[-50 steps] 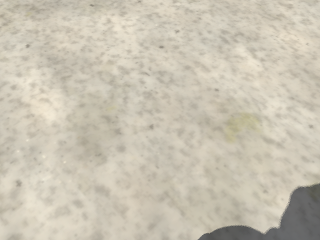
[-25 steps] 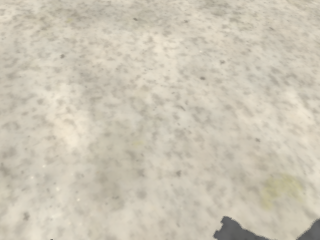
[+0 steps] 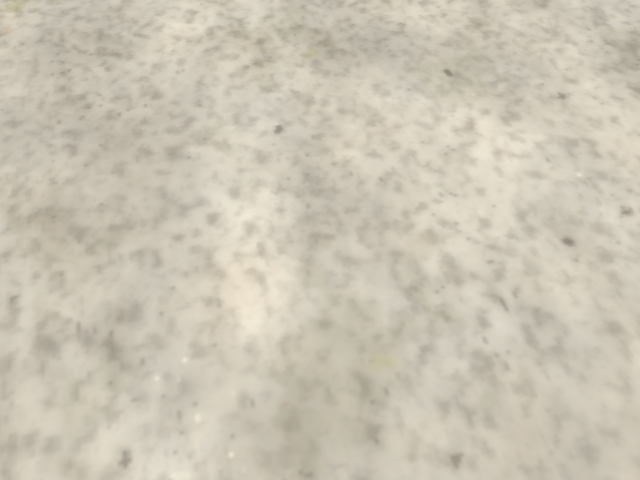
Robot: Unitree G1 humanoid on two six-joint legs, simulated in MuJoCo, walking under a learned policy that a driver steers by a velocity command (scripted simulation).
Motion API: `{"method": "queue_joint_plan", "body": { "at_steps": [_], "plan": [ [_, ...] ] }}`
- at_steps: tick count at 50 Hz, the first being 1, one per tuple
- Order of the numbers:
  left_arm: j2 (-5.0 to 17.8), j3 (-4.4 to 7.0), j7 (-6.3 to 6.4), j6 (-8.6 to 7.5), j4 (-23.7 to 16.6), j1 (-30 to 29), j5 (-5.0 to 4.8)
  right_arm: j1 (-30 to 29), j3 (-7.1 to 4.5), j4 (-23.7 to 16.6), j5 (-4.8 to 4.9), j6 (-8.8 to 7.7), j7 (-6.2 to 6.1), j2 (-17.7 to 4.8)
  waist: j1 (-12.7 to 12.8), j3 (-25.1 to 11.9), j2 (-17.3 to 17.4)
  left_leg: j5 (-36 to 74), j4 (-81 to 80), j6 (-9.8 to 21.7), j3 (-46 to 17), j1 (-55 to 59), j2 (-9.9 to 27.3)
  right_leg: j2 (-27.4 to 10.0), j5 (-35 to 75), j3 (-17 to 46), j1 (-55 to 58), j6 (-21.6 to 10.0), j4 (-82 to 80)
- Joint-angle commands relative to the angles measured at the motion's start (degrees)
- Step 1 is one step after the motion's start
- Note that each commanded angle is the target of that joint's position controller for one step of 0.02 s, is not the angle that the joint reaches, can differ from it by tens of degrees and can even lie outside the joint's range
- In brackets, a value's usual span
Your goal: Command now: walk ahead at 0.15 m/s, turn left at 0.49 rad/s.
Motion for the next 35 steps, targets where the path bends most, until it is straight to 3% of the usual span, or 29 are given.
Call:
{"method": "queue_joint_plan", "body": {
  "at_steps": [1, 3, 4, 5, 6, 7, 9, 10, 12, 14, 18, 21, 25, 27, 29, 30, 31, 32, 33, 34, 35],
  "plan": [
    [9.60, 2.46, 0.70, 0.18, -2.88, -0.66, -0.24, 0.78, -0.84, -3.74, -0.27, -0.28, 0.14, -3.78, -1.27, -5.41, -9.69, -0.98, -4.76, 1.56, 2.37, 8.55, -0.78, -14.84, 42.45, 2.68, 0.10, -5.49, 3.24],
    [10.36, 2.89, 1.14, 1.02, -2.92, -1.05, -0.45, 3.30, -1.46, -3.51, -0.75, -0.64, -0.04, -4.82, -2.26, -6.27, -8.17, -3.10, -9.62, 3.57, 2.72, 12.24, -2.10, -15.06, 41.78, 2.33, 0.81, -4.66, 11.45],
    [10.43, 2.95, 1.17, 1.48, -2.95, -0.82, -0.49, 7.29, -1.97, -2.29, -1.30, -1.24, -0.39, -5.47, -4.12, -8.56, -4.64, 1.62, -14.65, 4.84, 2.34, 17.82, -3.28, -13.18, 37.60, 0.67, -0.67, -3.06, 20.23],
    [10.02, 2.86, 1.07, 1.65, -4.12, 1.66, -0.09, 11.63, -3.28, -2.13, -1.65, -1.87, -1.14, -10.26, -5.53, -12.86, 4.13, 21.97, -16.85, 8.10, -9.47, 27.60, 5.69, -9.58, 20.80, -1.49, -8.77, 0.14, 34.84],
    [4.95, 1.68, 0.73, 2.48, -6.64, 5.36, -0.07, 11.37, -4.81, -3.55, -0.18, -1.33, -1.73, -16.32, -2.21, -17.24, 13.09, 50.88, -14.59, 19.25, -30.73, 37.79, 22.07, 1.46, -25.40, -0.47, -24.67, 2.93, 52.29],
    [6.89, 1.78, 1.03, 3.84, -5.96, 3.57, 1.17, 14.46, -5.11, -3.12, 2.85, -0.51, -1.89, -14.44, -5.78, -22.29, 6.15, 41.81, -16.85, 22.62, -31.64, 37.13, 21.52, -0.08, -25.09, 9.03, -25.79, 3.01, 55.66],
    [7.13, 1.85, 1.17, 4.32, -7.19, -3.63, 0.51, 7.01, -3.66, -3.55, 1.83, 0.75, -2.72, -9.12, -3.67, -8.71, 1.23, 23.23, -21.82, 18.11, -23.65, 25.39, 14.56, -3.13, -15.82, 10.45, -29.28, 3.26, 52.27],
    [7.64, 2.03, 1.23, 4.48, -7.54, -4.78, 0.95, 4.50, -3.22, -3.94, 1.55, 1.11, -3.02, -7.67, -2.38, -6.48, 1.34, 18.79, -23.05, 15.34, -21.43, 22.21, 11.22, -3.93, -12.66, 10.70, -28.35, 3.46, 48.61],
    [7.52, 2.07, 0.94, 5.60, -6.80, -2.31, 1.52, 3.31, -3.16, -4.35, 1.14, 1.23, -2.97, -7.32, -1.05, -8.20, 2.06, 17.67, -23.61, 13.42, -18.74, 19.10, 8.17, -2.89, -9.83, 9.94, -23.98, 3.91, 46.27],
    [6.64, 1.94, 0.77, 6.17, -7.12, -2.22, 1.08, 4.03, -3.78, -4.23, 0.92, 0.97, -2.59, -8.81, -1.00, -9.78, 1.12, 14.81, -23.93, 12.99, -19.26, 18.81, 7.40, -2.28, -9.21, 10.08, -22.94, 4.27, 43.54],
    [6.71, 1.96, 1.05, 6.81, -8.78, -6.21, 0.97, 5.15, -4.50, -4.13, 0.60, 1.65, -2.55, -10.01, -2.74, -8.39, 3.26, -4.32, -26.85, 12.08, -23.85, 18.24, 6.34, -1.84, -8.17, 11.07, -24.35, 4.70, 36.81],
    [6.95, 2.00, 1.25, 6.59, -9.72, -8.28, 0.67, 6.12, -4.89, -3.91, 0.34, 2.06, -2.47, -10.43, -3.70, -7.45, 3.73, -10.99, -27.67, 11.58, -27.42, 18.47, 6.22, -0.98, -8.29, 11.79, -24.11, 4.41, 32.64],
    [6.93, 1.75, 1.63, 5.72, -10.28, -8.34, -0.08, 5.93, -5.24, -3.76, 0.05, 2.33, -2.18, -10.58, -3.87, -7.70, 4.27, -9.18, -26.74, 10.72, -30.53, 18.27, 5.60, 1.15, -9.84, 12.06, -19.46, 3.04, 26.10],
    [7.05, 1.65, 1.86, 5.23, -10.05, -6.13, -0.60, 5.11, -5.34, -3.68, 0.15, 2.54, -1.92, -10.46, -3.00, -7.83, 5.08, -7.03, -26.48, 9.61, -32.10, 17.12, 4.99, 2.60, -10.53, 11.92, -14.56, 1.74, 20.03],
    [7.06, 1.66, 2.44, 4.68, -8.92, -1.43, -0.73, 3.48, -5.34, -3.60, 0.88, 2.80, -1.90, -10.11, -0.37, -7.45, 4.93, -8.68, -25.56, 6.53, -31.94, 13.41, 2.77, 3.61, -6.09, 11.15, -5.81, 0.13, 7.42],
    [8.70, 2.08, 3.00, 4.30, -8.52, 0.29, -0.27, 3.30, -5.03, -3.80, 1.50, 2.68, -2.18, -8.93, 0.35, -6.93, 2.66, -14.73, -23.36, 3.27, -29.67, 9.14, -0.42, 0.30, -3.96, 13.44, -0.30, -0.79, -0.63],
    [13.71, 3.04, 3.54, 4.23, -9.87, -1.23, 0.46, 6.80, -4.30, -3.89, 2.03, 2.57, -2.53, -5.44, -1.97, -7.97, -8.30, -22.99, -10.54, -0.13, -21.67, 4.14, -6.34, -13.27, -12.76, 26.72, 3.09, -3.69, -6.91],
    [17.49, 3.66, 3.22, 4.38, -12.32, -8.40, 1.29, 5.33, -5.01, -4.21, 1.19, 2.20, -2.94, -7.39, -2.02, -2.78, -16.10, -23.07, 2.98, -1.31, -8.37, -4.00, -13.89, -23.41, -12.60, 39.10, -4.75, -9.09, -11.36],
    [13.79, 2.99, 2.83, 4.43, -12.02, -8.44, 1.38, 3.74, -5.94, -3.90, -0.78, 2.10, -2.84, -11.31, -2.69, -1.86, -8.87, -20.44, 12.66, -1.98, -9.30, -0.02, -7.86, -22.79, -4.82, 33.98, -10.23, -10.93, -8.79],
    [10.28, 1.93, 2.54, 4.21, -12.43, -11.20, 0.97, 5.72, -6.03, -2.86, -0.63, 2.24, -2.27, -10.52, -4.96, -2.15, -7.07, -17.33, 17.44, -1.73, -9.25, 2.58, -8.24, -18.40, 2.28, 27.44, -12.01, -9.45, -6.57],
    [9.11, 1.61, 2.27, 4.11, -13.00, -12.93, 0.90, 8.08, -5.79, -1.81, -0.47, 2.76, -1.79, -9.61, -6.01, -2.71, -7.54, -15.26, 22.23, -2.06, -8.71, 3.00, -8.19, -15.25, 7.58, 21.90, -11.12, -8.14, -5.04]
  ]
}}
